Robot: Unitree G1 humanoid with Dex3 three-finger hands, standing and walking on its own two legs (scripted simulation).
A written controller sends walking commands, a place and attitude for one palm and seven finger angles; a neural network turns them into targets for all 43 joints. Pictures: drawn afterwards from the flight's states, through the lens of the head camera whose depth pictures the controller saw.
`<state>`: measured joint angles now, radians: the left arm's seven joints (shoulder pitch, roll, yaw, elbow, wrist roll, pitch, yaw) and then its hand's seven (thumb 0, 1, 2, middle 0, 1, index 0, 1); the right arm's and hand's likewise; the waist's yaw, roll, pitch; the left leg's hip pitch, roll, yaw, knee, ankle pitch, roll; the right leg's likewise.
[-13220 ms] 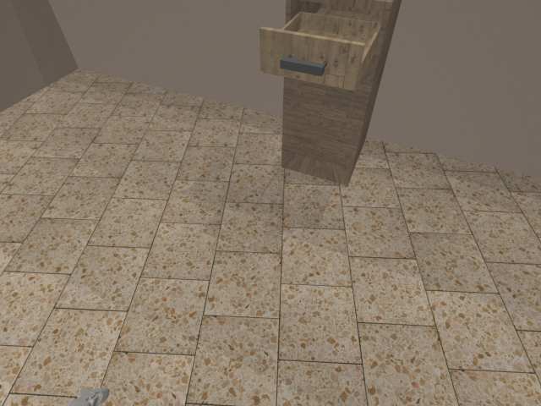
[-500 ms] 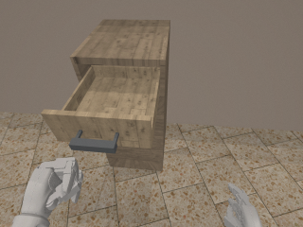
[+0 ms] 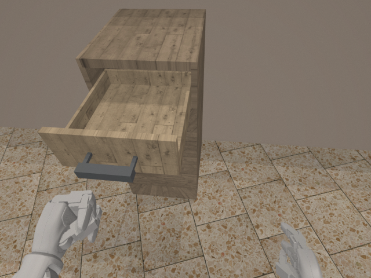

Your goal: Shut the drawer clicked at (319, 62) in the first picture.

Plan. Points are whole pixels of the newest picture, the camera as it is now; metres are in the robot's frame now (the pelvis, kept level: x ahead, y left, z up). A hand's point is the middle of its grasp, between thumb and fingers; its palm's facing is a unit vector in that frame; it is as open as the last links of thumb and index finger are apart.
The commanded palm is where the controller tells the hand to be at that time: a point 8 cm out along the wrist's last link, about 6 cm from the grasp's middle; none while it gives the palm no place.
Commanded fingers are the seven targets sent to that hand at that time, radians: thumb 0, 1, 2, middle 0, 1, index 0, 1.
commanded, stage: bring the fist close to the handle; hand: left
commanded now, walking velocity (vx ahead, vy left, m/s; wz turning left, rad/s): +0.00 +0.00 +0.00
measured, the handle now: (108, 165) +0.37 +0.22 +0.03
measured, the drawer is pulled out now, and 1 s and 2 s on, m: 0.29 0.29 0.22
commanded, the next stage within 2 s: push the drawer shut in 1.02 s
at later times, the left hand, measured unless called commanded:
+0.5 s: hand (104, 209) +0.24 +0.19 +0.04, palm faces -0.05 -1.00 -0.03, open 3.3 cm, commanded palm +0.23 +0.25 +0.04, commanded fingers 0.00 0.90 0.90 -1.40 -1.60 -1.40 -1.60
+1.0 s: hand (110, 209) +0.25 +0.19 +0.02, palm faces -0.04 -1.00 -0.03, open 3.3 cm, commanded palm +0.24 +0.24 +0.03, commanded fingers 0.00 0.90 0.90 -1.40 -1.60 -1.40 -1.60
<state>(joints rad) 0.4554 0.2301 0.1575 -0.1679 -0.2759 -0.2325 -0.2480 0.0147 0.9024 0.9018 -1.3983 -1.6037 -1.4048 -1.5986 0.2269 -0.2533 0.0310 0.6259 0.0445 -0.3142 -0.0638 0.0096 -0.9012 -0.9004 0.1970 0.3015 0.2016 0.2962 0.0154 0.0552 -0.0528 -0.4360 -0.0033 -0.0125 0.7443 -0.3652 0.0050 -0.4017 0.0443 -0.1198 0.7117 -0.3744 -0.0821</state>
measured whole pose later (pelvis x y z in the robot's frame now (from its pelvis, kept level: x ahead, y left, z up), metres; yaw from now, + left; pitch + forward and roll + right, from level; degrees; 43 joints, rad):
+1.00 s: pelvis -0.01 +0.04 -0.03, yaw -1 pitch +11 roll -2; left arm 0.24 0.20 0.08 0.05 -0.22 -0.33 -0.15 0.01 0.90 0.90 -1.40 -1.60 -1.40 -1.60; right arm 0.24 -0.24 0.03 0.53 0.03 -0.16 -0.03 0.01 -0.90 -0.90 0.20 0.30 0.20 0.30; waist -0.02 0.04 -0.10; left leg -0.72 -0.02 0.02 0.98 -0.46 0.05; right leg -0.69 0.01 -0.10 0.94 -0.45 -0.04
